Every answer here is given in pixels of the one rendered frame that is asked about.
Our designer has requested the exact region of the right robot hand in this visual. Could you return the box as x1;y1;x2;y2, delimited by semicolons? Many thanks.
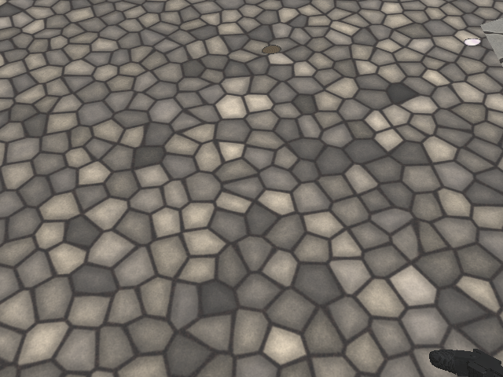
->
429;349;503;377

